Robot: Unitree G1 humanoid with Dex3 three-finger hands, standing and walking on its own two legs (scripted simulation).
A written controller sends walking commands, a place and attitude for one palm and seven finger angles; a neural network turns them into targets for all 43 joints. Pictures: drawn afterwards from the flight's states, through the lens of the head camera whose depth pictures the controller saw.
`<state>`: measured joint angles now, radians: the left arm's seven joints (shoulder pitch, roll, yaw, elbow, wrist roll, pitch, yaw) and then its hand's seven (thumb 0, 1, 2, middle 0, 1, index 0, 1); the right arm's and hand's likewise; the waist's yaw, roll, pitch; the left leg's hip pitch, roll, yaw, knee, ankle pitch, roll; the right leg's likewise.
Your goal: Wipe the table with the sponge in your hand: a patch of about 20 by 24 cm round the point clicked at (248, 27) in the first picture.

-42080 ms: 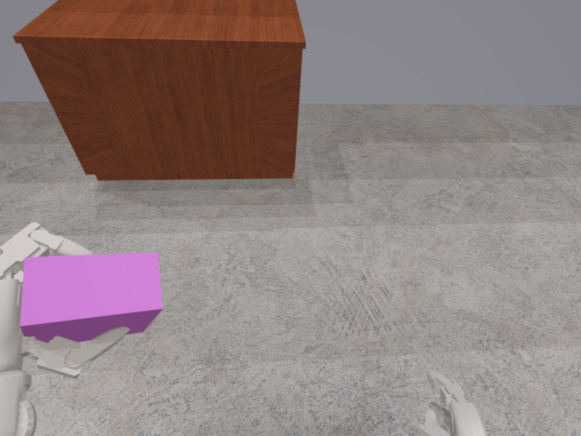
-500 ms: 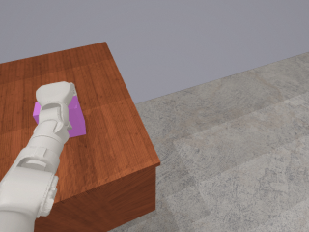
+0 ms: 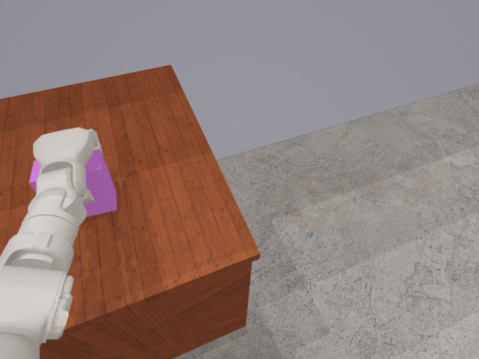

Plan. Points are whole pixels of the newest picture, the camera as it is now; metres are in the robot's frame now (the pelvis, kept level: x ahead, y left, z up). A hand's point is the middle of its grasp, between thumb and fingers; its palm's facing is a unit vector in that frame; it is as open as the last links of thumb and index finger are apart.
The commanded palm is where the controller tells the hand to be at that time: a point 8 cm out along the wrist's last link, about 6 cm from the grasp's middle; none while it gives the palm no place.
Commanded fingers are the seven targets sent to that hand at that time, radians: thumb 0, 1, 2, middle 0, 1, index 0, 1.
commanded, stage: slide back across to the first lane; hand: left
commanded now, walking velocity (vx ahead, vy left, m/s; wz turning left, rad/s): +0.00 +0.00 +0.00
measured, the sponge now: (81, 193) +0.41 +0.31 +0.02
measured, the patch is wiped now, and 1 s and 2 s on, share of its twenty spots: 0.90 0.90 0.95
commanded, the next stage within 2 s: wipe back along the first lane in 0.20 s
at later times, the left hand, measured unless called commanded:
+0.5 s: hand (51, 189) +0.39 +0.33 +0.07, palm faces -0.12 -0.01 -0.99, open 10.2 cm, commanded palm +0.37 +0.32 +0.12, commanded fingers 0.00 0.10 1.30 -1.20 -1.60 -1.20 -1.60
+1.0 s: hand (65, 206) +0.36 +0.30 +0.06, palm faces -0.05 -0.03 -1.00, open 10.2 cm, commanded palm +0.32 +0.29 +0.10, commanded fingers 0.00 0.10 1.30 -1.20 -1.60 -1.20 -1.60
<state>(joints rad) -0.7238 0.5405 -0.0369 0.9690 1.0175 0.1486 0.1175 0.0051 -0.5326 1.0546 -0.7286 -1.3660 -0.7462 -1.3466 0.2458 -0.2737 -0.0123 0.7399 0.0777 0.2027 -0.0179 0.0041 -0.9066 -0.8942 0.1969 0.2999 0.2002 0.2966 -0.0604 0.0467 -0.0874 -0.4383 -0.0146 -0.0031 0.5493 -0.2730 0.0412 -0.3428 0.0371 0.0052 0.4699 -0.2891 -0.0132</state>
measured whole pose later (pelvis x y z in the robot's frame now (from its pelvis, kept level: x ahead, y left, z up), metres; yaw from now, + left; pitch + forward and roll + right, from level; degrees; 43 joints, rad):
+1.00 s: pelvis -0.01 +0.00 +0.00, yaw +1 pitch +6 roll -1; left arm -0.45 0.49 -0.07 0.65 0.97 0.18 0.13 0.00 -0.51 1.05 -0.69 -1.40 -0.71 -1.38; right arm 0.18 -0.28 -0.01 0.70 0.09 0.23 0.00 0.01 -0.91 -0.89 0.20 0.30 0.20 0.30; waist 0.01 0.06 -0.08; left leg -0.37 -0.02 -0.02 0.53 -0.26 0.04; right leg -0.27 0.03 -0.01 0.46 -0.29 -0.02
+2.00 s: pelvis +0.00 -0.02 +0.00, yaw +0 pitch +1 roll +0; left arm 0.06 0.44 -0.10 0.05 0.94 0.32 0.12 0.00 -0.50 1.05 -0.69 -1.41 -0.70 -1.39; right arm 0.07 -0.28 0.00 0.64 0.08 0.17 0.00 0.01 -0.91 -0.89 0.19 0.30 0.20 0.30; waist 0.06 0.09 -0.05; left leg -0.24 -0.02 -0.01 0.50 -0.27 0.02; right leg -0.16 0.04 0.00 0.46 -0.30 -0.03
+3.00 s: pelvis -0.01 -0.03 +0.01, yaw +0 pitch -2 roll +0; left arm 0.00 0.50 -0.09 -0.03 0.88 0.34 0.00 0.00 -0.53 1.05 -0.73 -1.35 -0.75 -1.34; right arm 0.04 -0.28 0.02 0.66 0.07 0.17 -0.03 0.01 -0.91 -0.89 0.20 0.30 0.20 0.30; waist 0.07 0.11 0.00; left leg -0.15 -0.01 -0.01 0.41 -0.22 0.01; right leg -0.08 0.05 0.00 0.39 -0.26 -0.05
